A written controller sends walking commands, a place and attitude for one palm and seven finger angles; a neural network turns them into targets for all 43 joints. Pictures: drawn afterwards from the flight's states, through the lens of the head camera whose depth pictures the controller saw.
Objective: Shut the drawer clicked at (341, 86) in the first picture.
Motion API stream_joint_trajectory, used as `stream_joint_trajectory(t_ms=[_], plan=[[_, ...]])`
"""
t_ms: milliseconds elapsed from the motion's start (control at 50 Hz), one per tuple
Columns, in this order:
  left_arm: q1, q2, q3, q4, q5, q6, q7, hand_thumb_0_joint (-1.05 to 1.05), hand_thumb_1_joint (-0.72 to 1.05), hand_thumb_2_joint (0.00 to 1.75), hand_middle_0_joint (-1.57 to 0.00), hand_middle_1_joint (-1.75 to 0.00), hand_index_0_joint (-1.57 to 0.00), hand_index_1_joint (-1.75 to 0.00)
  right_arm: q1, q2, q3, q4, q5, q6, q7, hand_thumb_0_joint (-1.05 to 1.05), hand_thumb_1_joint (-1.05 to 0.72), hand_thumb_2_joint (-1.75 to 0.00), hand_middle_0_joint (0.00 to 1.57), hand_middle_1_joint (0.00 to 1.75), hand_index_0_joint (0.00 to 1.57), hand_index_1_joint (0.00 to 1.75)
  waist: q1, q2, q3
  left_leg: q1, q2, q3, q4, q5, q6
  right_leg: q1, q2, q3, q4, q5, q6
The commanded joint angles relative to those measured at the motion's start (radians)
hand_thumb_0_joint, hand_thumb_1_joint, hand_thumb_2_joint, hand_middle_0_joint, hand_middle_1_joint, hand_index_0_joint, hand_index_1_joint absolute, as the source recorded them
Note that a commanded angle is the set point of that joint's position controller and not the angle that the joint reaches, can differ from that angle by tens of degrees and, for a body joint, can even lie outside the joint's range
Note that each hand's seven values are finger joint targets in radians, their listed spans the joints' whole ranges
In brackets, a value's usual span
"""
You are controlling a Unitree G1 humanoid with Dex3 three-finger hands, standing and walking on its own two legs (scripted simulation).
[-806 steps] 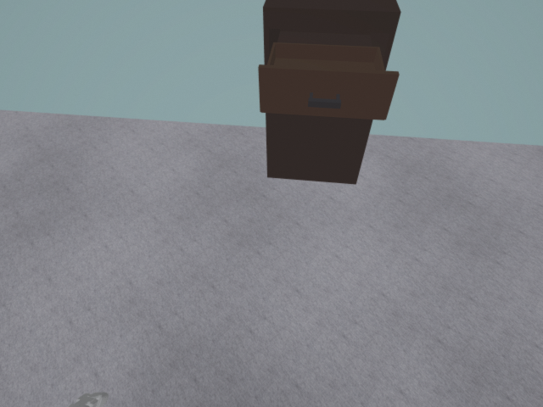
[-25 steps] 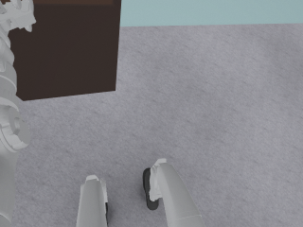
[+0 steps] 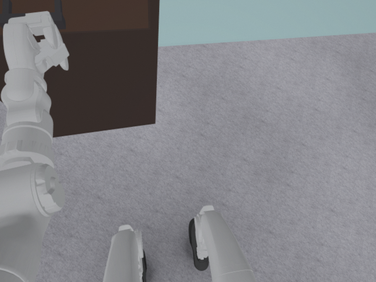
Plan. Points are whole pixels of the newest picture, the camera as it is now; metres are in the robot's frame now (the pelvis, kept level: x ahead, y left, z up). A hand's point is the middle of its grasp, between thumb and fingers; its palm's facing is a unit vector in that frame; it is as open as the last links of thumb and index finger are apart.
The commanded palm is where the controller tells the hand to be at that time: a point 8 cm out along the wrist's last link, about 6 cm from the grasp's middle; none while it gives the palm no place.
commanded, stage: pull the fist back off the drawer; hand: left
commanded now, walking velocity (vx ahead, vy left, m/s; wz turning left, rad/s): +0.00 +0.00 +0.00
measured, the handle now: (33, 13) +0.64 +0.22 +0.05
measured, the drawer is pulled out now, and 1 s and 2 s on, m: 0.00 0.00 0.00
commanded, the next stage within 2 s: draw the hand back to the body in 0.04 s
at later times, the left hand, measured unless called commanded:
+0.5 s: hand (14, 77) +0.45 +0.20 +0.12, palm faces +0.10 -0.99 -0.03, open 3.3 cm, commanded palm +0.41 +0.24 +0.13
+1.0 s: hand out of the picture +0.32 +0.22 +0.22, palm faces +0.32 -0.90 -0.29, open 3.3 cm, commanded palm +0.27 +0.26 +0.24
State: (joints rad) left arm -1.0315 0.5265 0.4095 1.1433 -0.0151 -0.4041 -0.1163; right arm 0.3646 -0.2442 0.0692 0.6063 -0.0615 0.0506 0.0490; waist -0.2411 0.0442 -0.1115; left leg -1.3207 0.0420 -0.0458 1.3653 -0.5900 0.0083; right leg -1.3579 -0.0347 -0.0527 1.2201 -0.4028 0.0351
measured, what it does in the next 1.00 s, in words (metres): rises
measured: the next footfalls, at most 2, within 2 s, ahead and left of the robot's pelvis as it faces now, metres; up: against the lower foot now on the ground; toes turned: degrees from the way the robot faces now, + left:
none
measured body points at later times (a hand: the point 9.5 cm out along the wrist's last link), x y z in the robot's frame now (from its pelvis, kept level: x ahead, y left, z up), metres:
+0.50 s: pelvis +0.06 -0.01 +0.07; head +0.17 +0.01 +0.51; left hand +0.44 +0.25 +0.12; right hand +0.16 -0.26 -0.04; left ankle +0.01 +0.11 -0.60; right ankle +0.08 -0.15 -0.60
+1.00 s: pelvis +0.07 -0.01 +0.13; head +0.08 -0.03 +0.58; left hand +0.30 +0.27 +0.24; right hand +0.27 -0.21 +0.04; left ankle +0.01 +0.11 -0.60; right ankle +0.08 -0.15 -0.60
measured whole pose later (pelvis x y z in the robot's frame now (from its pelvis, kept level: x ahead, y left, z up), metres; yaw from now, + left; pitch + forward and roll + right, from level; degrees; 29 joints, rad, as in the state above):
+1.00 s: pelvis +0.07 -0.01 +0.13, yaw +3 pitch +1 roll -1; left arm 0.19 0.29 0.16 -0.08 -0.07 -0.03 0.10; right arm 0.20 -0.22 0.06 0.54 0.02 -0.01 -0.09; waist 0.03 0.06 -0.02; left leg -0.20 0.02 -0.01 0.56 -0.38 0.00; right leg -0.28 -0.05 -0.05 0.54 -0.28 0.03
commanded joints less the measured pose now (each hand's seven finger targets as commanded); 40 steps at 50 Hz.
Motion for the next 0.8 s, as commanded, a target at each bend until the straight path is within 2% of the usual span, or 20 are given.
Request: stream_joint_trajectory(t_ms=[0,20,120,140,180,200,260,300,320,420,460,500,520,560,620,640,660,680,740,780], plan=[[-0.393,0.201,0.026,-0.222,-0.018,-0.084,0.008,0.0,0.9,0.9,-1.4,-1.6,-1.4,-1.6,0.193,-0.201,-0.081,-0.038,0.005,0.003,-0.01,0.0,-0.9,-0.9,0.2,0.3,0.2,0.3,-0.003,0.138,-0.574,0.374,-0.023,-0.019,-0.203,0.37,0.011,0.41,0.063,-0.008,-0.111,0.165,-0.053],[-0.383,0.229,0.049,-0.244,-0.015,-0.094,0.01,0.0,0.9,0.9,-1.4,-1.6,-1.4,-1.6,0.19,-0.202,-0.083,-0.041,0.004,0.007,-0.013,0.0,-0.9,-0.9,0.2,0.3,0.2,0.3,0.009,0.139,-0.591,0.382,-0.022,-0.02,-0.203,0.388,0.01,0.424,0.061,-0.007,-0.106,0.179,-0.055],[-0.29,0.161,0.024,-0.267,-0.029,-0.127,-0.002,0.0,0.9,0.9,-1.4,-1.6,-1.4,-1.6,0.182,-0.188,-0.096,-0.045,0.005,0.018,-0.01,0.0,-0.9,-0.9,0.2,0.3,0.2,0.3,0.025,0.146,-0.62,0.442,-0.023,-0.005,-0.193,0.52,0.001,0.467,0.061,-0.003,-0.096,0.304,-0.055],[-0.224,0.191,0.06,-0.328,-0.042,-0.129,-0.007,0.0,0.9,0.9,-1.4,-1.6,-1.4,-1.6,0.182,-0.192,-0.101,-0.065,0.009,0.025,-0.009,0.0,-0.9,-0.9,0.2,0.3,0.2,0.3,0.059,0.136,-0.666,0.465,-0.024,0.002,-0.207,0.555,0.0,0.532,0.061,0.002,-0.102,0.344,-0.057],[-0.085,0.2,0.073,-0.49,-0.07,-0.125,-0.02,0.0,0.9,0.9,-1.4,-1.6,-1.4,-1.6,0.165,-0.185,-0.11,-0.106,0.024,0.031,-0.006,0.0,-0.9,-0.9,0.2,0.3,0.2,0.3,0.112,0.178,-0.787,0.566,-0.026,0.011,-0.24,0.685,-0.007,0.65,0.061,0.008,-0.12,0.453,-0.059],[-0.007,0.152,0.036,-0.572,-0.089,-0.11,-0.032,0.0,0.9,0.9,-1.4,-1.6,-1.4,-1.6,0.154,-0.177,-0.114,-0.124,0.034,0.032,-0.002,0.0,-0.9,-0.9,0.2,0.3,0.2,0.3,0.123,0.181,-0.801,0.601,-0.026,0.015,-0.261,0.735,-0.01,0.693,0.064,0.008,-0.14,0.495,-0.058],[0.227,0.065,-0.013,-0.689,-0.15,-0.04,-0.051,0.0,0.9,0.9,-1.4,-1.6,-1.4,-1.6,0.137,-0.163,-0.118,-0.153,0.062,0.029,-0.009,0.0,-0.9,-0.9,0.2,0.3,0.2,0.3,0.135,0.071,-0.699,0.588,-0.023,0.03,-0.333,0.74,0.005,0.804,0.067,0.004,-0.208,0.556,-0.052],[0.29,0.026,-0.036,-0.777,-0.18,-0.009,-0.05,0.0,0.9,0.9,-1.4,-1.6,-1.4,-1.6,0.113,-0.158,-0.12,-0.162,0.077,0.021,-0.02,0.0,-0.9,-0.9,0.2,0.3,0.2,0.3,0.137,0.043,-0.616,0.579,-0.025,0.048,-0.381,0.679,0.009,0.843,0.066,0.004,-0.253,0.547,-0.044],[0.306,0.035,-0.023,-0.816,-0.192,-0.005,-0.041,0.0,0.9,0.9,-1.4,-1.6,-1.4,-1.6,0.107,-0.158,-0.122,-0.161,0.08,0.014,-0.028,0.0,-0.9,-0.9,0.2,0.3,0.2,0.3,0.137,0.008,-0.601,0.576,-0.027,0.048,-0.399,0.648,0.01,0.873,0.066,0.003,-0.265,0.541,-0.042],[0.398,-0.088,-0.133,-0.889,-0.199,-0.026,-0.034,0.0,0.9,0.9,-1.4,-1.6,-1.4,-1.6,0.063,-0.144,-0.119,-0.137,0.082,-0.027,-0.048,0.0,-0.9,-0.9,0.2,0.3,0.2,0.3,0.126,0.057,-0.452,0.693,-0.027,0.052,-0.462,0.644,-0.001,0.838,0.063,-0.01,-0.328,0.483,-0.039],[0.438,-0.089,-0.145,-0.889,-0.198,-0.022,-0.051,0.0,0.9,0.9,-1.4,-1.6,-1.4,-1.6,0.048,-0.148,-0.119,-0.138,0.085,-0.035,-0.053,0.0,-0.9,-0.9,0.2,0.3,0.2,0.3,0.135,0.075,-0.398,0.719,-0.03,0.051,-0.486,0.63,-0.002,0.841,0.062,-0.013,-0.351,0.46,-0.046],[0.497,-0.109,-0.162,-0.896,-0.204,-0.006,-0.072,0.0,0.9,0.9,-1.4,-1.6,-1.4,-1.6,0.019,-0.145,-0.118,-0.15,0.09,-0.041,-0.056,0.0,-0.9,-0.9,0.2,0.3,0.2,0.3,0.146,0.062,-0.373,0.739,-0.032,0.052,-0.511,0.617,-0.003,0.867,0.058,-0.016,-0.371,0.453,-0.045],[0.517,-0.085,-0.146,-0.912,-0.208,0.002,-0.079,0.0,0.9,0.9,-1.4,-1.6,-1.4,-1.6,0.004,-0.147,-0.115,-0.157,0.093,-0.043,-0.059,0.0,-0.9,-0.9,0.2,0.3,0.2,0.3,0.158,0.062,-0.359,0.743,-0.033,0.048,-0.528,0.609,-0.006,0.885,0.056,-0.019,-0.378,0.444,-0.049],[0.577,-0.094,-0.149,-0.977,-0.226,0.019,-0.095,0.0,0.9,0.9,-1.4,-1.6,-1.4,-1.6,-0.025,-0.142,-0.112,-0.189,0.099,-0.052,-0.062,0.0,-0.9,-0.9,0.2,0.3,0.2,0.3,0.178,0.087,-0.36,0.786,-0.035,0.047,-0.552,0.634,-0.005,0.919,0.054,-0.021,-0.393,0.451,-0.053],[0.67,-0.089,-0.129,-1.046,-0.245,0.051,-0.095,0.0,0.9,0.9,-1.4,-1.6,-1.4,-1.6,-0.072,-0.132,-0.102,-0.217,0.103,-0.067,-0.065,0.0,-0.9,-0.9,0.2,0.3,0.2,0.3,0.201,0.056,-0.318,0.802,-0.035,0.045,-0.591,0.626,-0.007,0.968,0.052,-0.027,-0.418,0.457,-0.051],[0.701,0.011,-0.158,-1.105,-0.106,0.113,0.014,0.0,0.9,0.9,-1.4,-1.6,-1.4,-1.6,-0.137,-0.126,-0.116,-0.242,0.102,-0.046,-0.083,0.0,-0.9,-0.9,0.2,0.3,0.2,0.3,0.238,0.019,-0.353,0.849,-0.047,0.057,-0.641,0.607,0.0,1.034,0.028,0.008,-0.465,0.408,-0.063],[0.748,-0.029,-0.156,-1.133,-0.101,0.156,0.073,0.0,0.9,0.9,-1.4,-1.6,-1.4,-1.6,-0.148,-0.115,-0.111,-0.263,0.099,-0.044,-0.095,0.0,-0.9,-0.9,0.2,0.3,0.2,0.3,0.223,-0.018,-0.292,0.849,-0.044,0.06,-0.67,0.554,0.001,1.035,0.031,0.003,-0.494,0.381,-0.062],[0.786,-0.055,-0.185,-1.163,-0.086,0.188,0.11,0.0,0.9,0.9,-1.4,-1.6,-1.4,-1.6,-0.169,-0.109,-0.103,-0.266,0.1,-0.039,-0.103,0.0,-0.9,-0.9,0.2,0.3,0.2,0.3,0.228,0.016,-0.257,0.86,-0.043,0.064,-0.699,0.524,0.001,1.061,0.025,0.005,-0.516,0.365,-0.061],[0.867,-0.058,-0.188,-1.274,-0.064,0.247,0.178,0.0,0.9,0.9,-1.4,-1.6,-1.4,-1.6,-0.196,-0.099,-0.086,-0.267,0.099,-0.046,-0.126,0.0,-0.9,-0.9,0.2,0.3,0.2,0.3,0.235,0.009,-0.213,0.934,-0.034,0.059,-0.753,0.556,0.003,1.12,0.022,-0.005,-0.567,0.384,-0.062],[0.902,-0.052,-0.18,-1.312,-0.059,0.274,0.2,0.0,0.9,0.9,-1.4,-1.6,-1.4,-1.6,-0.214,-0.094,-0.076,-0.259,0.094,-0.056,-0.138,0.0,-0.9,-0.9,0.2,0.3,0.2,0.3,0.238,-0.03,-0.175,0.963,-0.034,0.06,-0.791,0.546,0.008,1.161,0.023,-0.006,-0.606,0.393,-0.058]])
